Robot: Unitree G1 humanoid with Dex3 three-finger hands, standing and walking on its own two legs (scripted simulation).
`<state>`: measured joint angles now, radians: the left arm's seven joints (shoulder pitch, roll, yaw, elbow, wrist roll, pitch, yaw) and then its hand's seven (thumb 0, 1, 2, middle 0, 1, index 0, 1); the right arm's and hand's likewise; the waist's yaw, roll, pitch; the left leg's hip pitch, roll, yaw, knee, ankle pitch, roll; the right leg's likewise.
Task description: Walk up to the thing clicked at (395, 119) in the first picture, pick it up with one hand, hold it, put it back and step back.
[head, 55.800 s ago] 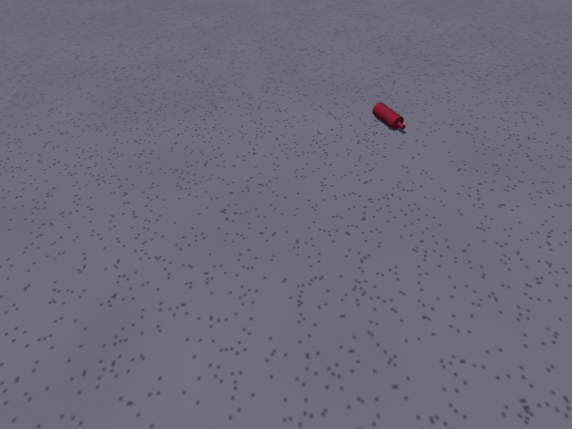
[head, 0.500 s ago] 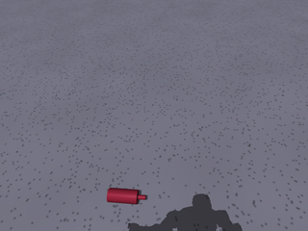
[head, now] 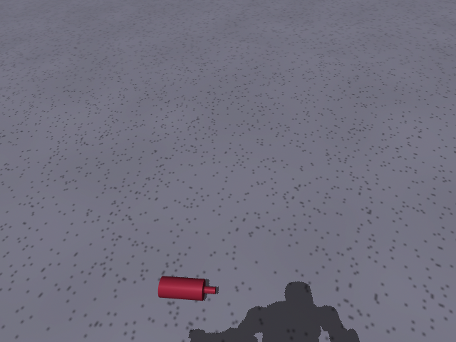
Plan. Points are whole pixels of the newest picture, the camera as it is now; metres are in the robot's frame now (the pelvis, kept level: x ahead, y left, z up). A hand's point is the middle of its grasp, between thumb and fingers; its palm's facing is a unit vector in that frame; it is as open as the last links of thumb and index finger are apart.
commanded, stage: stand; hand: left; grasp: from above
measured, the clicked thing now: (188, 288) +0.47 +0.24 -0.74
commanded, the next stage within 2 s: step back in 0.02 s
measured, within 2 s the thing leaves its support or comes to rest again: neither
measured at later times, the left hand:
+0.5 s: hand out of the picture +0.08 +0.32 -0.18, palm faces -0.06 -0.93 -0.36, open 7.4 cm
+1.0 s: hand out of the picture -0.04 +0.30 -0.15, palm faces -0.09 -0.91 -0.41, open 7.4 cm
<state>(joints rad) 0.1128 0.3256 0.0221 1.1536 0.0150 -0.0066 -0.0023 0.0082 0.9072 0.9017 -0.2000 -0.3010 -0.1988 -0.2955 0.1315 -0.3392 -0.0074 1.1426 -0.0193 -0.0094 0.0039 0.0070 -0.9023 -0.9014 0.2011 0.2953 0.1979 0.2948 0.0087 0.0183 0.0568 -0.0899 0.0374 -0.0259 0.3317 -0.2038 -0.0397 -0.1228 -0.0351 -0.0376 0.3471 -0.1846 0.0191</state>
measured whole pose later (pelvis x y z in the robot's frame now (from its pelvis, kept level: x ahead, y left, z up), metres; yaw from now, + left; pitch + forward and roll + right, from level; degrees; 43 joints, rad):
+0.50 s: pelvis -0.07 +0.06 -0.02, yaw -2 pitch -1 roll -2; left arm 0.04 0.40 0.06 0.89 0.01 0.06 0.04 0.01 0.91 0.90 -0.20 -0.30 -0.20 -0.30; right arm 0.16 -0.35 -0.05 0.96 -0.04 0.03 0.00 0.01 -0.90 -0.90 0.20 0.30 0.20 0.30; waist -0.02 -0.05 0.19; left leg -0.28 -0.01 0.01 0.60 -0.31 0.06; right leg -0.51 0.13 0.15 1.16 -0.52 -0.02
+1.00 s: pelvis -0.18 +0.05 -0.02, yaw -6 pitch -1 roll +1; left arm 0.14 0.35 0.07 0.80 0.04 0.04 0.01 0.01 0.90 0.90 -0.20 -0.30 -0.20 -0.30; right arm 0.14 -0.40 -0.05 0.89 0.00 0.03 -0.02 0.01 -0.90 -0.90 0.20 0.30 0.20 0.29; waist 0.02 0.01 0.16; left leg -0.38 -0.10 -0.11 1.06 -0.52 -0.01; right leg -0.34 0.00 0.05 0.60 -0.24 -0.02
